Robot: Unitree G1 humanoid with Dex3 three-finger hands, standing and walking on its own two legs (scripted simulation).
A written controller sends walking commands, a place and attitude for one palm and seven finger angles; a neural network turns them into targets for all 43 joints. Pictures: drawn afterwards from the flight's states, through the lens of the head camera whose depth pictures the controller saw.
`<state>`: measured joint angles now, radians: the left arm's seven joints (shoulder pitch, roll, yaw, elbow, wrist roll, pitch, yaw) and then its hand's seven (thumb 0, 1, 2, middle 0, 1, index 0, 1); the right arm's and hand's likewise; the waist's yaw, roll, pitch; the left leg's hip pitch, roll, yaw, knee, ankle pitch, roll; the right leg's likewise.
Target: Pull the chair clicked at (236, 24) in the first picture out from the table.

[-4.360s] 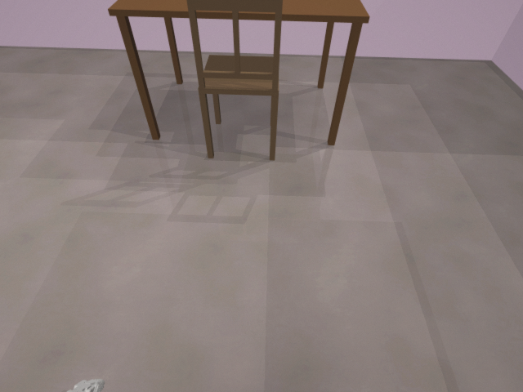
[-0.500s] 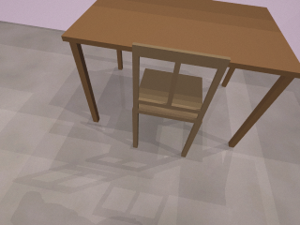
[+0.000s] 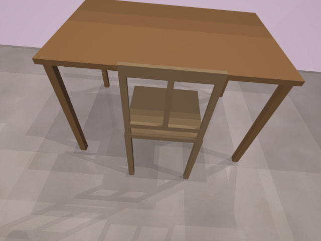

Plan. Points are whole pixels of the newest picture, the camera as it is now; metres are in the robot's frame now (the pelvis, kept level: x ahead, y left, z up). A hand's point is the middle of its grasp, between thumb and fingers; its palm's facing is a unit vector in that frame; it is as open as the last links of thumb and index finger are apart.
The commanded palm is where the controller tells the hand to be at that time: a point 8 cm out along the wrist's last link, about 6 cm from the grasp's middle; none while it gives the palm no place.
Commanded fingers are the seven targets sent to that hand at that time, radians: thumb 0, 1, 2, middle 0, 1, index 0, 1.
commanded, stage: take the last steps up to it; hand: left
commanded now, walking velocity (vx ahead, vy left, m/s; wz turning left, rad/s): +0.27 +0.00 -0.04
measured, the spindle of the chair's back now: (167, 105) +0.65 -0.01 -0.10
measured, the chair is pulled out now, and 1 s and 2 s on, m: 0.00 0.00 0.00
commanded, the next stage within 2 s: come to a stop and stand still in 0.36 s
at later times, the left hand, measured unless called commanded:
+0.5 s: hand (113, 218) +0.22 +0.14 -0.16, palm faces +0.05 -0.97 -0.22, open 7.1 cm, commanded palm none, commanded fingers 0.00 0.90 0.90 -0.20 -0.30 -0.20 -0.30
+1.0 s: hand (106, 238) +0.17 +0.15 -0.17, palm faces +0.02 -0.96 -0.28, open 7.4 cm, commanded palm none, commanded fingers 0.00 0.90 0.90 -0.20 -0.30 -0.20 -0.30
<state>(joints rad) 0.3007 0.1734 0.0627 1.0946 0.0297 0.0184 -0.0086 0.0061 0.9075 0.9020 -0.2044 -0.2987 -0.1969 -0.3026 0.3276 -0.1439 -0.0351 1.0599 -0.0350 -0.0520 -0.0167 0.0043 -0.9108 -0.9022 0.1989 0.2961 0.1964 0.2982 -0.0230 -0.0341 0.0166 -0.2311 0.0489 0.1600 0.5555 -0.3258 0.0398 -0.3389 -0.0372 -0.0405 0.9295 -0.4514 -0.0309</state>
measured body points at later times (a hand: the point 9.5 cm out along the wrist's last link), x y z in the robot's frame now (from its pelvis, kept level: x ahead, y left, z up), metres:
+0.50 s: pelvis +0.14 -0.04 +0.00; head +0.17 -0.04 +0.45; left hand +0.21 +0.19 -0.14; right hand +0.14 -0.26 -0.16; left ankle +0.11 +0.08 -0.68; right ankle +0.16 -0.13 -0.73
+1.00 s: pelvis +0.17 -0.04 +0.00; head +0.19 -0.06 +0.45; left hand +0.17 +0.20 -0.15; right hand +0.26 -0.26 -0.16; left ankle +0.21 +0.09 -0.73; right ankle +0.15 -0.14 -0.73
